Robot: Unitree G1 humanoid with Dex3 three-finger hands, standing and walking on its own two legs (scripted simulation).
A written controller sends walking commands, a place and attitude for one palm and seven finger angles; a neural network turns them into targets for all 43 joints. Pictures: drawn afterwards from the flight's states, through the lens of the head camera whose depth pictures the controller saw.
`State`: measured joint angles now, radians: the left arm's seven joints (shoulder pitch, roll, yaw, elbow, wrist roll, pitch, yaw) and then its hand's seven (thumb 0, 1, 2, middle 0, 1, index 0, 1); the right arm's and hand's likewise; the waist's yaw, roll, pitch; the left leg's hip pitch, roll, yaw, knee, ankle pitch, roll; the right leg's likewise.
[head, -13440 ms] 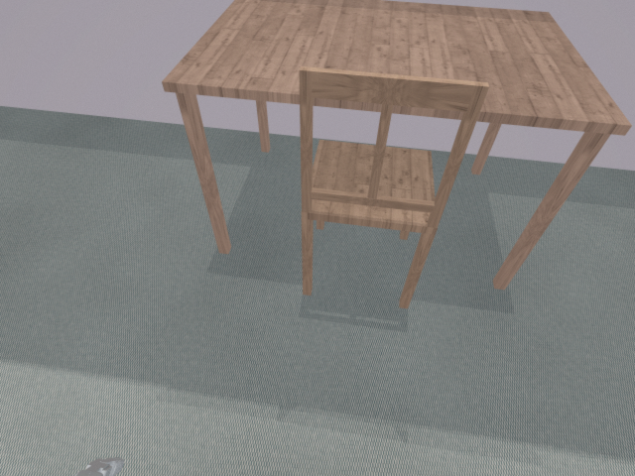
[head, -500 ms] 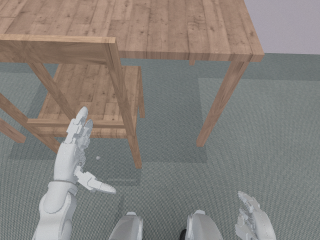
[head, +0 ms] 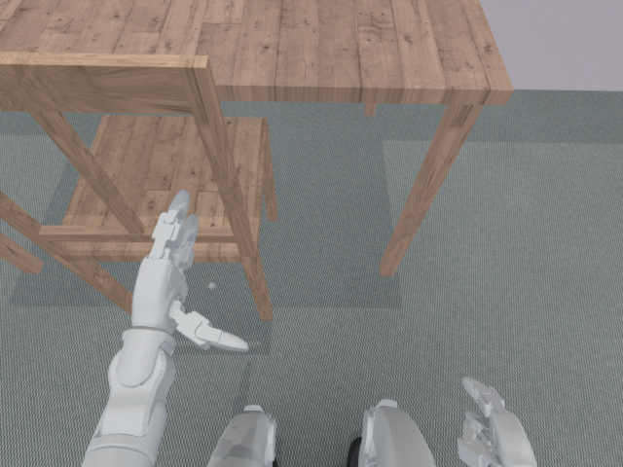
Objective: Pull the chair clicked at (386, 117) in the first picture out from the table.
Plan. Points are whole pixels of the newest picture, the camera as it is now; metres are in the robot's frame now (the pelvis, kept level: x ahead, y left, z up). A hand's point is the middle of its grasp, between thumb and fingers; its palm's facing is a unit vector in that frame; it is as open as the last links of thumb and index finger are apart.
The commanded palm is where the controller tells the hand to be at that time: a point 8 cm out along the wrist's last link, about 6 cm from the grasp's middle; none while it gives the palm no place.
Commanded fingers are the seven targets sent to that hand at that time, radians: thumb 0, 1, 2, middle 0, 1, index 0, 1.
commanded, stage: aim the fingers beside a spindle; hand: left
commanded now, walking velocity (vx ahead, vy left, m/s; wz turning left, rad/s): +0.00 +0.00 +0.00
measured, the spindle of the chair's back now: (100, 182) +0.48 +0.33 +0.01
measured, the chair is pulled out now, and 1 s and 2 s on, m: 0.00 0.00 0.00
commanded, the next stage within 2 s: push the fingers through the gap in 0.82 s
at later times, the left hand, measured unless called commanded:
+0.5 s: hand (220, 277) +0.34 +0.13 +0.01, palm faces -0.01 -1.00 -0.03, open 16.9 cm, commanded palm +0.32 +0.18 +0.02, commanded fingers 0.00 -0.50 0.30 -0.06 -0.08 -0.06 -0.08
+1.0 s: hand (227, 277) +0.34 +0.12 +0.01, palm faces -0.03 -1.00 -0.03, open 16.9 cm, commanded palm +0.33 +0.18 +0.02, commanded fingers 0.00 -0.50 0.30 -0.06 -0.08 -0.06 -0.08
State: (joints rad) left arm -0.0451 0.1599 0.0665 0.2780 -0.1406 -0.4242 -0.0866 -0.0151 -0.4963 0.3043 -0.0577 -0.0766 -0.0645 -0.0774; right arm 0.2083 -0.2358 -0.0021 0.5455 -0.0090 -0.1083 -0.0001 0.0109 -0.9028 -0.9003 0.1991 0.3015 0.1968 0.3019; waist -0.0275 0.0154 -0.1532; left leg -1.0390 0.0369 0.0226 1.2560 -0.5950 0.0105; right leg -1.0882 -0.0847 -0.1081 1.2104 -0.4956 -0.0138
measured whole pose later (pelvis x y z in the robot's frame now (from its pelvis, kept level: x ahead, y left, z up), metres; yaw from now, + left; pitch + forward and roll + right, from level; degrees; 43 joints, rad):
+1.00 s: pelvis +0.00 +0.01 -0.01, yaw +0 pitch +23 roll -1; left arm -0.15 0.14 0.02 0.38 -0.10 -0.46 -0.01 -0.01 -0.50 0.30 -0.06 -0.08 -0.06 -0.08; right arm 0.19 -0.23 0.00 0.55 -0.02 -0.05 0.01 0.01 -0.90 -0.90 0.20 0.30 0.20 0.30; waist -0.03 0.02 -0.15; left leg -1.09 0.03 0.02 1.29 -0.60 0.02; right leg -1.14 -0.09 -0.10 1.24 -0.50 -0.01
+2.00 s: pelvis -0.01 +0.01 -0.01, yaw -1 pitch +26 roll -1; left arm -0.58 0.20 0.20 0.82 -0.06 -0.52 0.02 -0.01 -0.50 0.30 -0.06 -0.08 -0.06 -0.08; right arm 0.25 -0.24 0.00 0.62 -0.03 -0.01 0.02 0.01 -0.90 -0.90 0.20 0.30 0.20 0.30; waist -0.11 0.02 -0.15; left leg -1.14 0.04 0.04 1.28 -0.58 0.03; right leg -1.20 -0.08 -0.08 1.22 -0.47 0.00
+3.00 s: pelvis -0.01 +0.01 -0.01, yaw -2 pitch +27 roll -1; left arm -0.64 0.22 0.23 0.88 -0.05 -0.54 0.03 -0.02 -0.48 0.31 -0.25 -0.66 -0.25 -0.66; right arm 0.26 -0.23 0.00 0.61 -0.04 0.03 0.03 0.01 -0.90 -0.90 0.20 0.30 0.20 0.30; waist -0.12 0.02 -0.15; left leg -1.15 0.04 0.04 1.27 -0.59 0.02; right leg -1.21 -0.07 -0.08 1.22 -0.46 0.00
